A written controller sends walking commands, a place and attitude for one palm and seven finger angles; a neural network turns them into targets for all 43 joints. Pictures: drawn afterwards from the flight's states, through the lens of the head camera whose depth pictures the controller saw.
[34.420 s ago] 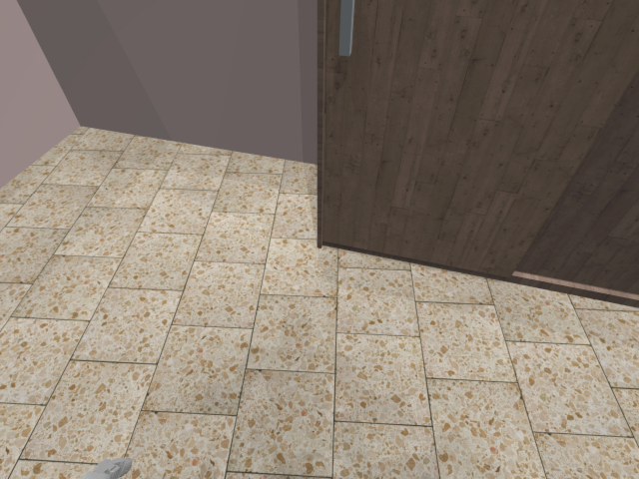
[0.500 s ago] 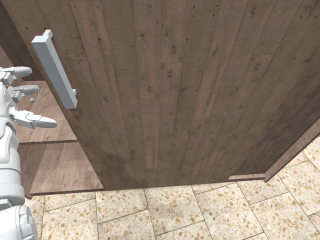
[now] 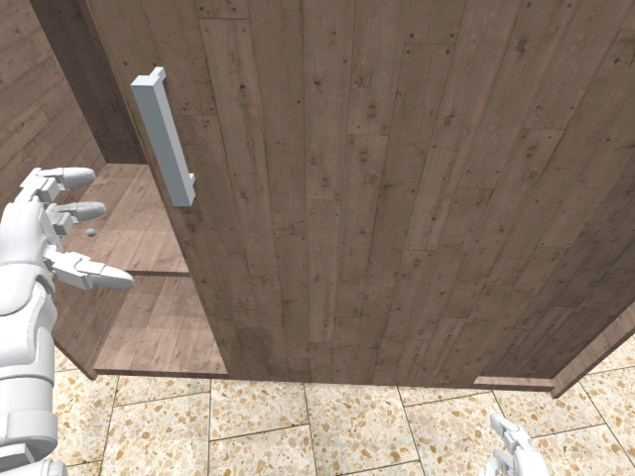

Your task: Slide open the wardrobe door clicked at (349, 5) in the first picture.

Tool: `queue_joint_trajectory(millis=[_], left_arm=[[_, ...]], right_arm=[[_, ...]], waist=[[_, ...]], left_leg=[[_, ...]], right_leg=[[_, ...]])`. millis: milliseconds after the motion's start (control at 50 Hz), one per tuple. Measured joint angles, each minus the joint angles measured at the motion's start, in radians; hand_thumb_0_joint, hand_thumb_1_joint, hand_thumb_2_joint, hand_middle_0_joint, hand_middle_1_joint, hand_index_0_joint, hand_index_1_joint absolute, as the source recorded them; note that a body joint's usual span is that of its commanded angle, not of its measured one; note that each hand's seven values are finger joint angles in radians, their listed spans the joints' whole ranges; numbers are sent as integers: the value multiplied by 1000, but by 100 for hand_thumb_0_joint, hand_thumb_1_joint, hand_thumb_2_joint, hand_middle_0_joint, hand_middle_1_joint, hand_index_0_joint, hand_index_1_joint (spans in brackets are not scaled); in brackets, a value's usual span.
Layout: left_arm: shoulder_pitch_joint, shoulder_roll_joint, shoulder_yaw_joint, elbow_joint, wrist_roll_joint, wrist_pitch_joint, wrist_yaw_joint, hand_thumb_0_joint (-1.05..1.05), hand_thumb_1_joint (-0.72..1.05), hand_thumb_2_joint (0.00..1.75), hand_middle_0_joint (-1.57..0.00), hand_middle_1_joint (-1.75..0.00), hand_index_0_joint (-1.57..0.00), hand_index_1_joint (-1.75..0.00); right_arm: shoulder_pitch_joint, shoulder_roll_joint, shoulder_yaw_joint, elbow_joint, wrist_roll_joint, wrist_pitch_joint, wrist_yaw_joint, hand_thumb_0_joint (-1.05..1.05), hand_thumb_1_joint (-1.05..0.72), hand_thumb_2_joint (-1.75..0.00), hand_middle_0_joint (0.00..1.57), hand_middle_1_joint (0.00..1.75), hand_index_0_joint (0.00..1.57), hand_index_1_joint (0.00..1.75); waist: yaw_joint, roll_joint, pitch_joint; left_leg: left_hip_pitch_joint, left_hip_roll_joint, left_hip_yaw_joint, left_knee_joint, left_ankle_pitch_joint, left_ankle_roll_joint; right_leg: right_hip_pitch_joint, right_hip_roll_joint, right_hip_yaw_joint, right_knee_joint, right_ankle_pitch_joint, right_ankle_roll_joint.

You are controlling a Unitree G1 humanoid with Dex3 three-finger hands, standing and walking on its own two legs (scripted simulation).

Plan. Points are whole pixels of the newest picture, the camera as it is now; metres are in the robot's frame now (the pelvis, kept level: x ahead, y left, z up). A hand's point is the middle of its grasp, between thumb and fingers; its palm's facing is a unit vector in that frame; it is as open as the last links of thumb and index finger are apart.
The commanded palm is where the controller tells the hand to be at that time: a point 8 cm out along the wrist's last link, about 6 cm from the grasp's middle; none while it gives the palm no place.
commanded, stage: draw the hand back to the body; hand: left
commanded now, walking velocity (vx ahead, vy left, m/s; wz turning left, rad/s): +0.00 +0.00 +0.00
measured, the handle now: (172, 140) +0.51 +0.26 +0.18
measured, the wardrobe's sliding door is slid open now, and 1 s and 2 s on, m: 0.45 0.45 0.45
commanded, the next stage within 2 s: step back with the hand held close in 1.60 s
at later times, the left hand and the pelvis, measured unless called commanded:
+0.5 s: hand (61, 279) +0.26 +0.29 +0.16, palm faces +0.13 -0.99 -0.01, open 14.6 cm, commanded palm +0.23 +0.33 +0.17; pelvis +0.00 +0.01 +0.00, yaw -1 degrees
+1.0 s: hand (40, 296) +0.23 +0.29 +0.18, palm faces +0.47 -0.83 -0.31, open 11.0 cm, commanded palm +0.17 +0.32 +0.18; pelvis +0.01 +0.02 +0.02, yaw -2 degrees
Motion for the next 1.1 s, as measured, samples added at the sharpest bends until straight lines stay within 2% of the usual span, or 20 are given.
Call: queue_joint_trajectory(millis=[40,60,120,160,200,240,280,380,540,560,600,660,720,780,920,1100], left_arm=[[-8,3,4,5,3,-7,6,-1,-55,20,-26,-115,-26,-115],[-16,4,9,17,-26,-13,-18,-1,-55,20,-26,-115,-26,-115],[-25,18,29,46,-121,-12,-161,-1,-55,20,-26,-115,-25,-115],[-11,35,40,56,-161,-6,-254,-1,-55,20,-26,-115,-25,-115],[17,53,51,55,-183,6,-318,-1,-55,20,-26,-115,-25,-115],[60,63,65,35,-197,21,-342,-1,-55,20,-26,-115,-26,-115],[111,63,79,0,-209,38,-340,-1,-55,20,-26,-115,-26,-115],[224,20,93,-127,-230,60,-301,-1,-55,20,-26,-115,-26,-115],[310,-54,39,-344,-217,60,-246,-1,-52,22,-25,-114,-25,-113],[321,-55,24,-374,-181,47,-205,-1,-50,22,-25,-113,-25,-112],[352,-59,-3,-423,-114,3,-81,-1,-46,24,-26,-110,-25,-110],[406,-80,-16,-479,-48,-42,65,-1,-39,28,-25,-106,-25,-105],[463,-105,-32,-529,-3,-67,153,-1,-29,32,-25,-100,-25,-100],[512,-126,-55,-576,30,-81,206,-1,-20,37,-25,-95,-24,-94],[559,-135,-77,-632,70,-100,259,0,5,49,-24,-80,-24,-80],[681,-123,-73,-716,69,-114,247,0,37,65,-23,-61,-23,-61]], right_arm=[[3,0,3,8,-3,-6,-3,1,-90,-90,20,30,21,30],[4,-1,6,15,1,-10,-5,1,-90,-90,20,30,21,30],[11,-4,20,32,14,-18,-18,1,-90,-90,20,30,21,30],[20,-8,25,33,20,-23,-25,1,-90,-90,20,30,21,30],[31,-15,24,21,24,-30,-24,1,-90,-90,20,30,21,30],[40,-23,17,2,27,-38,-17,1,-90,-90,20,30,21,30],[48,-30,9,-17,32,-45,-8,1,-90,-90,20,30,21,30],[58,-35,-4,-40,36,-63,5,1,-90,-90,20,30,21,30],[6,-13,14,-30,24,-108,-8,1,-90,-90,20,30,21,30],[-6,-8,16,-28,12,-112,-6,1,-90,-90,20,30,21,30],[-32,1,22,-23,-11,-119,2,1,-90,-90,20,30,21,30],[-63,16,25,-20,-29,-111,13,1,-90,-90,20,30,21,30],[-69,28,23,-12,-40,-94,23,1,-90,-90,20,30,21,30],[-60,34,20,6,-48,-76,29,1,-90,-90,20,30,21,30],[-45,36,9,44,-58,-42,30,1,-90,-90,21,30,21,30],[-39,30,-14,25,-62,-10,44,1,-90,-90,20,30,21,30]], waist=[[0,2,6],[-2,3,12],[-7,4,19],[-11,4,9],[-16,9,-5],[-21,16,-18],[-22,21,-26],[-1,17,-29],[35,4,4],[37,6,10],[33,10,24],[32,13,45],[40,14,60],[52,12,67],[54,12,77],[29,13,70]], left_leg=[[-1,1,-5,1,2,-2],[3,1,-8,0,4,-3],[23,3,-11,-9,7,-3],[33,6,-4,-12,4,-4],[40,9,5,-12,-1,-4],[45,11,16,-9,-7,-4],[49,9,26,-10,-11,-2],[60,4,32,-9,-16,4],[88,-10,13,-21,-4,13],[95,-10,11,-28,1,14],[109,-14,10,-52,14,14],[129,-21,16,-93,37,18],[153,-27,24,-129,55,22],[181,-32,31,-154,62,24],[238,-39,40,-185,62,25],[274,-31,55,-199,52,17]], right_leg=[[1,2,-4,2,0,-2],[6,3,-8,0,1,-3],[28,6,-9,-14,6,-5],[36,8,-2,-19,8,-4],[39,9,8,-20,7,-2],[38,8,19,-17,5,1],[38,5,28,-13,2,4],[48,-1,34,-14,0,12],[95,-8,13,-46,16,17],[104,-8,11,-56,22,17],[119,-8,10,-83,38,20],[132,-13,16,-114,60,22],[148,-17,23,-141,75,25],[172,-22,28,-162,82,28],[228,-28,36,-196,87,31],[258,-22,52,-215,84,26]])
